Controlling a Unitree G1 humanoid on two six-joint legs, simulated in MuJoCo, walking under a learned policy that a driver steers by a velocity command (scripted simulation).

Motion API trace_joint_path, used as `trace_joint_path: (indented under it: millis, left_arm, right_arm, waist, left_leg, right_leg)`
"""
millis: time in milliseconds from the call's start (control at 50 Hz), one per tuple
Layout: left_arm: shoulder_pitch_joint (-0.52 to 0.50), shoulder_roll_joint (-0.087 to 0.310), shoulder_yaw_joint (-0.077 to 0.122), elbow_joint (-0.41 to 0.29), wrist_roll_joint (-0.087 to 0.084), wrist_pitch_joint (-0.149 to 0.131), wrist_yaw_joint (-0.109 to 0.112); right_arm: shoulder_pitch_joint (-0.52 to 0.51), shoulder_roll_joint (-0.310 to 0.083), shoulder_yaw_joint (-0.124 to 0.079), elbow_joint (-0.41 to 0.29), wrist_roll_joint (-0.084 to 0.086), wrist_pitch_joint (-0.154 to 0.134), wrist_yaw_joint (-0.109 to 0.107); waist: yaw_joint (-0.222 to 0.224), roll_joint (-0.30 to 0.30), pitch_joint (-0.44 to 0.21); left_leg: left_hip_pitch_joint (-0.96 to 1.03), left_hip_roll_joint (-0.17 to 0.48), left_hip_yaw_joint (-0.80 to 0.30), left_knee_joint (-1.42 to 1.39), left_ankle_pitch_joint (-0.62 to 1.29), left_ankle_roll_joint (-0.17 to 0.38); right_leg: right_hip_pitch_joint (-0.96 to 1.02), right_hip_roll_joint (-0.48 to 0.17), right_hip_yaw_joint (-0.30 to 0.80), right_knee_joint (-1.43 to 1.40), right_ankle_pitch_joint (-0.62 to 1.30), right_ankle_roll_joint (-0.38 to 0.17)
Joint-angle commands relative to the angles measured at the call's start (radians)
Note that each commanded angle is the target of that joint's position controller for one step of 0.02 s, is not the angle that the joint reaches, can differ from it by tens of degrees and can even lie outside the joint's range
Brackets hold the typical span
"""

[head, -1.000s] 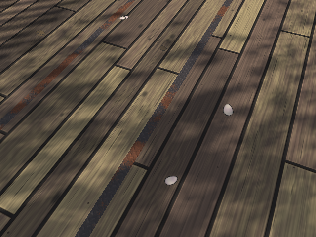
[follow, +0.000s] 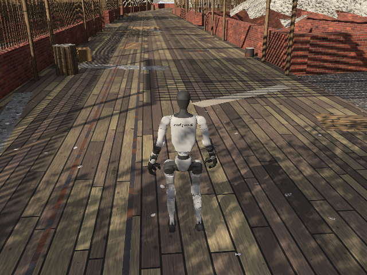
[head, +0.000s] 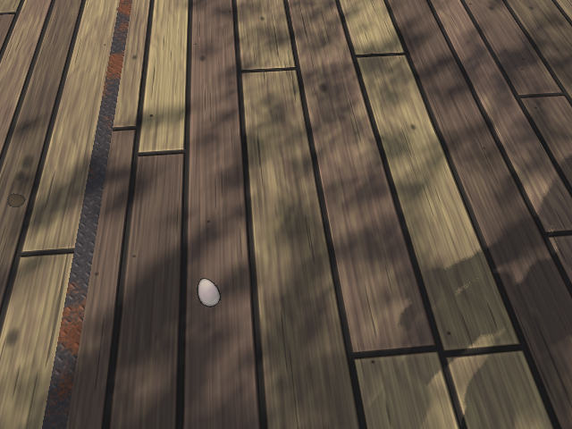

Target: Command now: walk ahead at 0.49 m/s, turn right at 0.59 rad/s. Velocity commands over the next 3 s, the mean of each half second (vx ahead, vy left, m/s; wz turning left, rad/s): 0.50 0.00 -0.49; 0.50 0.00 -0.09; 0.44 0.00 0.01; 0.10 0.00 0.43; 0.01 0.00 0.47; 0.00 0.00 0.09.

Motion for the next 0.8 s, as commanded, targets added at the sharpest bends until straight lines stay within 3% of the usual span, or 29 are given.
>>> trace_joint_path:
  millis: [20, 100, 200, 240, 300, 340, 360, 380, 400, 420, 440, 460, 480, 500, 520, 560, 600, 640, 720, 800]
  left_arm:
    - [0.037, 0.033, 0.014, -0.078, -0.005, 0.006, -0.005]
    - [-0.056, 0.031, 0.009, -0.142, 0.008, 0.015, -0.007]
    - [-0.214, 0.022, -0.002, -0.2, 0.008, -0.003, -0.042]
    - [-0.276, 0.021, -0.005, -0.232, 0.006, -0.001, -0.055]
    - [-0.32, 0.03, -0.003, -0.274, 0.006, 0.001, -0.068]
    - [-0.257, 0.063, 0.014, -0.274, 0.012, 0.002, -0.068]
    - [-0.122, 0.099, 0.037, -0.238, 0.014, 0.002, -0.064]
    - [0.057, 0.165, 0.072, -0.183, 0.013, 0.005, -0.05]
    - [0.167, 0.295, 0.1, -0.164, 0.019, 0.009, -0.032]
    - [0.181, 0.282, 0.085, -0.175, 0.015, -0.001, -0.036]
    - [0.15, 0.203, 0.06, -0.17, 0.025, -0.012, -0.047]
    - [0.082, 0.173, 0.049, -0.171, 0.023, -0.016, -0.048]
    - [0.0, 0.134, 0.037, -0.179, 0.02, -0.019, -0.05]
    - [-0.051, 0.097, 0.025, -0.186, 0.025, -0.024, -0.051]
    - [-0.073, 0.089, 0.022, -0.187, 0.03, -0.03, -0.051]
    - [-0.069, 0.099, 0.025, -0.17, 0.028, -0.046, -0.048]
    - [-0.042, 0.113, 0.029, -0.147, 0.03, -0.054, -0.038]
    - [-0.006, 0.113, 0.028, -0.122, 0.027, -0.05, -0.026]
    - [0.043, 0.132, 0.03, -0.085, 0.024, -0.041, -0.013]
    - [0.103, 0.146, 0.034, -0.035, 0.017, -0.031, -0.009]
  right_arm:
    - [0.025, -0.083, -0.023, -0.023, 0.001, -0.016, 0.004]
    - [0.052, -0.135, -0.042, 0.005, 0.005, -0.018, 0.002]
    - [0.085, -0.171, -0.047, 0.016, 0.009, 0.004, -0.006]
    - [0.117, -0.189, -0.05, 0.025, 0.018, 0.015, -0.008]
    - [0.156, -0.21, -0.055, 0.045, 0.035, 0.036, -0.007]
    - [0.148, -0.235, -0.059, 0.049, 0.04, 0.048, -0.009]
    - [0.13, -0.237, -0.057, 0.049, 0.041, 0.056, -0.011]
    - [0.143, -0.202, -0.041, 0.045, 0.03, 0.055, -0.016]
    - [0.208, -0.098, -0.004, 0.0, -0.005, 0.039, -0.006]
    - [0.232, -0.087, 0.008, 0.006, 0.015, 0.003, 0.008]
    - [0.116, -0.176, -0.019, -0.015, 0.061, -0.011, 0.015]
    - [0.058, -0.161, -0.014, -0.038, 0.067, -0.015, 0.014]
    - [0.044, -0.149, -0.013, -0.029, 0.045, -0.01, 0.005]
    - [0.061, -0.15, -0.02, -0.02, 0.029, 0.002, 0.001]
    - [0.092, -0.139, -0.021, -0.011, 0.027, 0.017, 0.003]
    - [0.117, -0.112, -0.019, 0.0, 0.022, 0.04, 0.001]
    - [0.064, -0.099, -0.018, -0.017, 0.013, 0.05, -0.005]
    - [-0.002, -0.089, -0.016, -0.038, 0.008, 0.048, -0.005]
    - [-0.122, -0.06, -0.004, -0.068, 0.016, 0.034, 0.011]
    - [-0.22, -0.063, 0.001, -0.107, 0.023, 0.023, 0.032]
  waist:
    - [0.002, 0.111, -0.047]
    - [-0.006, 0.076, -0.01]
    - [-0.063, 0.073, 0.015]
    - [-0.087, 0.077, 0.032]
    - [-0.086, 0.085, 0.051]
    - [-0.028, 0.117, 0.001]
    - [0.058, 0.111, -0.072]
    - [0.134, 0.078, -0.17]
    - [0.113, -0.161, -0.289]
    - [0.09, -0.203, -0.461]
    - [0.12, -0.086, -0.355]
    - [0.09, -0.074, -0.228]
    - [0.048, -0.005, -0.156]
    - [0.009, -0.016, -0.123]
    - [-0.018, -0.034, -0.116]
    - [-0.039, -0.021, -0.101]
    - [-0.031, -0.007, -0.061]
    - [-0.01, -0.009, -0.033]
    - [0.038, -0.025, 0.01]
    - [0.074, -0.028, 0.052]
  left_leg:
    - [0.159, 0.283, -0.254, -0.26, 0.039, 0.164]
    - [0.178, 0.304, -0.136, -0.295, 0.155, 0.187]
    - [0.234, 0.275, 0.022, -0.27, 0.205, 0.144]
    - [0.279, 0.292, 0.044, -0.257, 0.186, 0.131]
    - [0.355, 0.329, 0.057, -0.209, 0.247, 0.114]
    - [0.379, 0.333, 0.085, -0.079, 0.546, 0.099]
    - [0.351, 0.306, 0.122, 0.09, 0.683, 0.078]
    - [0.203, 0.261, 0.148, 0.32, 0.633, 0.043]
    - [-0.209, 0.15, 0.152, 0.726, 0.035, -0.021]
    - [-0.386, 0.03, -0.06, 0.948, -0.458, -0.033]
    - [-0.478, 0.084, -0.135, 0.998, -0.391, -0.016]
    - [-0.491, 0.125, -0.116, 0.947, -0.307, -0.001]
    - [-0.442, 0.168, -0.114, 0.873, -0.232, -0.002]
    - [-0.372, 0.196, -0.123, 0.812, -0.182, -0.004]
    - [-0.313, 0.206, -0.127, 0.786, -0.144, -0.01]
    - [-0.293, 0.2, -0.116, 0.738, -0.092, -0.028]
    - [-0.349, 0.198, -0.115, 0.654, -0.012, -0.047]
    - [-0.403, 0.191, -0.114, 0.537, 0.085, -0.059]
    - [-0.384, 0.151, -0.086, 0.286, 0.261, -0.051]
    - [-0.404, 0.122, -0.077, 0.167, 0.239, -0.026]
  right_leg:
    - [-0.176, -0.12, 0.029, 0.0, 0.062, 0.004]
    - [-0.283, -0.142, 0.031, -0.13, 0.181, 0.022]
    - [-0.258, -0.119, -0.053, -0.41, 0.394, 0.016]
    - [-0.253, -0.108, -0.087, -0.481, 0.381, 0.008]
    - [-0.231, -0.079, -0.119, -0.554, 0.255, -0.028]
    - [-0.093, -0.013, -0.166, -0.592, 0.153, -0.069]
    - [0.095, 0.038, -0.194, -0.66, 0.196, -0.097]
    - [0.384, 0.052, -0.163, -0.666, 0.254, -0.128]
    - [0.773, -0.226, 0.279, -0.676, 0.243, -0.255]
    - [0.872, -0.389, 0.72, -0.88, 0.147, -0.374]
    - [0.801, -0.357, 0.593, -0.907, 0.168, -0.309]
    - [0.647, -0.319, 0.427, -0.903, 0.25, -0.269]
    - [0.498, -0.271, 0.307, -0.913, 0.333, -0.235]
    - [0.391, -0.231, 0.226, -0.943, 0.384, -0.215]
    - [0.329, -0.211, 0.192, -0.979, 0.387, -0.21]
    - [0.284, -0.197, 0.135, -1.027, 0.449, -0.222]
    - [0.283, -0.19, 0.088, -1.057, 0.488, -0.221]
    - [0.315, -0.179, 0.054, -1.068, 0.493, -0.207]
    - [0.346, -0.162, 0.002, -1.083, 0.401, -0.171]
    - [0.444, -0.207, 0.014, -1.05, 0.373, -0.168]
